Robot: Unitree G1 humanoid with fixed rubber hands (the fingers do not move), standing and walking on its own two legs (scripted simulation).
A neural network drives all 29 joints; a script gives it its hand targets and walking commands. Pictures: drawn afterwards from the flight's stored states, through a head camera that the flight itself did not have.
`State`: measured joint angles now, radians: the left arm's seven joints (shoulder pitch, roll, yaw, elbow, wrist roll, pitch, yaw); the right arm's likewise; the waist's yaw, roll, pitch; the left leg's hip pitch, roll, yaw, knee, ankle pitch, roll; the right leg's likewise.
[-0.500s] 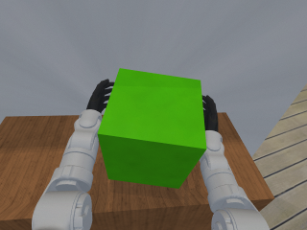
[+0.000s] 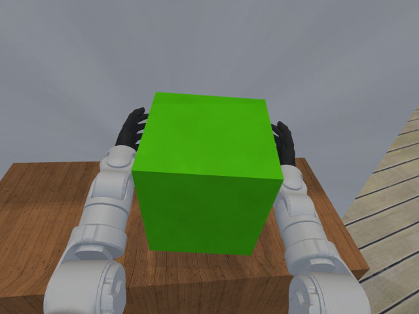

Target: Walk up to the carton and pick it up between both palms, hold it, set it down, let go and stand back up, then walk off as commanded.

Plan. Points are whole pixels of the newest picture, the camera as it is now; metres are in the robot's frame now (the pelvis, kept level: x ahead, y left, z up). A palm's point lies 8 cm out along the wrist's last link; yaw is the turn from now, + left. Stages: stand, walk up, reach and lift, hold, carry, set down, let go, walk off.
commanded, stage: reach and lift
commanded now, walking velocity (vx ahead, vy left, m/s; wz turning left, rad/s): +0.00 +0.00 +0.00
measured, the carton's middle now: (205, 177) +0.37 +0.01 +0.12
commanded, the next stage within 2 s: hold in 2.00 s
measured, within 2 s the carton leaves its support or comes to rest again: neither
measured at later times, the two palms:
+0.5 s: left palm (122, 139) +0.38 +0.15 +0.20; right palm (289, 149) +0.38 -0.15 +0.19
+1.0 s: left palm (119, 130) +0.36 +0.15 +0.23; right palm (295, 129) +0.38 -0.15 +0.24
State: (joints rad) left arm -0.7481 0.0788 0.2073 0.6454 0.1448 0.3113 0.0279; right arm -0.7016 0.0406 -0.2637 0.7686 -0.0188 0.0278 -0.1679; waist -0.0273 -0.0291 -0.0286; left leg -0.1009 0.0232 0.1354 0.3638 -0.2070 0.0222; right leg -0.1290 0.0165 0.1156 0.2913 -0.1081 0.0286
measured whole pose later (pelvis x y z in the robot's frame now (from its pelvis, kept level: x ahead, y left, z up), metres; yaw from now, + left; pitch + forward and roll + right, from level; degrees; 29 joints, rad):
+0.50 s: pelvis -0.02 +0.00 +0.00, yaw +0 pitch -5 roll -1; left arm -0.80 0.08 0.21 0.55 0.14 0.51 0.08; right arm -0.82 -0.02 -0.23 0.79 0.06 0.18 -0.15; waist -0.03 -0.03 -0.04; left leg -0.10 0.02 0.14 0.36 -0.19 0.02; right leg -0.13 0.02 0.12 0.29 -0.09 0.03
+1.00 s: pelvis -0.02 +0.00 +0.00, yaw +0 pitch -5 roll +0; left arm -0.83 0.07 0.21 0.48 0.15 0.69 0.13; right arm -0.95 -0.13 -0.08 0.86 0.20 0.32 -0.15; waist -0.03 -0.02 -0.08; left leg -0.10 0.03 0.14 0.36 -0.18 0.02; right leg -0.13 0.02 0.12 0.29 -0.09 0.03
